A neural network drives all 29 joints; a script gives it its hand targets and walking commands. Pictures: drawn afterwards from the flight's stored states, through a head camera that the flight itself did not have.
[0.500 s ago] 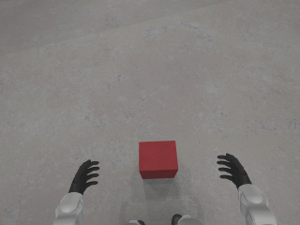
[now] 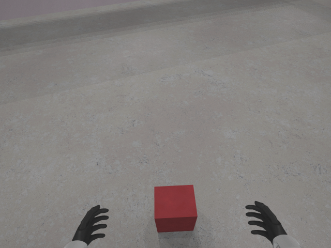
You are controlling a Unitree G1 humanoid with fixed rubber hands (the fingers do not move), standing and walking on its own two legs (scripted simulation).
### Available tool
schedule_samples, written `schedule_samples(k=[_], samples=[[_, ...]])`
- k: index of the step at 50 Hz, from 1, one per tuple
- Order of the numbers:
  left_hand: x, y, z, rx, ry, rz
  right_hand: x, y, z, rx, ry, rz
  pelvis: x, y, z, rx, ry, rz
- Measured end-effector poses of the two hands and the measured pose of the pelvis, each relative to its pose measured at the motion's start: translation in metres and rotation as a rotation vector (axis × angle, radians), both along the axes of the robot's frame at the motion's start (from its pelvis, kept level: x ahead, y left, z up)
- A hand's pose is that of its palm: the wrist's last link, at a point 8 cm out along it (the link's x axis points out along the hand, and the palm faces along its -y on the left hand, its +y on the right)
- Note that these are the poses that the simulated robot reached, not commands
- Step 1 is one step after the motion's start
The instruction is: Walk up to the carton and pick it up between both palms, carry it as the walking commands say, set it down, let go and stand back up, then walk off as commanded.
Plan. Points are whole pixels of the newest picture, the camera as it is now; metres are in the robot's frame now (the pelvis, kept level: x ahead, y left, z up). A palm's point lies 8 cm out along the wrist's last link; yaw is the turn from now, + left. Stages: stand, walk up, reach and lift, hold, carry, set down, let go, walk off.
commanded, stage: let go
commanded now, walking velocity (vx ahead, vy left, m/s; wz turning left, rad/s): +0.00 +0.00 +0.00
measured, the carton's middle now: (174, 209) +0.41 -0.01 -0.64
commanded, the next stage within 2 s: stand in 0.12 s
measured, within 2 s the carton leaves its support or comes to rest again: neither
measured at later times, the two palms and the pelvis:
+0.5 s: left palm out of the picture +0.13 +0.26 -0.11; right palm out of the picture +0.13 -0.26 -0.11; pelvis +0.05 +0.00 -0.01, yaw +0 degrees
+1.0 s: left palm out of the picture +0.05 +0.25 -0.14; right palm out of the picture +0.04 -0.25 -0.14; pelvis +0.05 +0.00 -0.01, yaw -1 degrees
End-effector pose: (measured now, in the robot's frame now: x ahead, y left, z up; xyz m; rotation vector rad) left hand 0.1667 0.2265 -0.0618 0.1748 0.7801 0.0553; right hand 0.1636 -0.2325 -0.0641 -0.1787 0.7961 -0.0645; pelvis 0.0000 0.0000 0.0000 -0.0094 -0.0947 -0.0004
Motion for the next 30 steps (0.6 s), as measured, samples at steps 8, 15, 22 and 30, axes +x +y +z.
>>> schedule_samples(k=[8,15,22,30], samples=[[-0.006,0.006,-0.007,0.053,0.013,0.015,-0.009,-0.007,-0.007,-0.052,0.010,-0.008,0.004,-0.001,-0.002,0.003,0.030,0.001],[-0.033,0.029,-0.034,0.111,0.107,0.051,-0.032,-0.027,-0.026,-0.116,0.082,-0.050,0.023,-0.001,-0.004,0.003,0.116,-0.002],[-0.040,0.034,-0.049,0.113,0.186,0.075,-0.036,-0.032,-0.037,-0.124,0.140,-0.076,0.041,-0.001,-0.007,0.002,0.146,-0.002],[-0.046,0.034,-0.060,0.111,0.259,0.090,-0.044,-0.030,-0.049,-0.118,0.213,-0.099,0.053,0.000,-0.010,0.002,0.153,-0.005]])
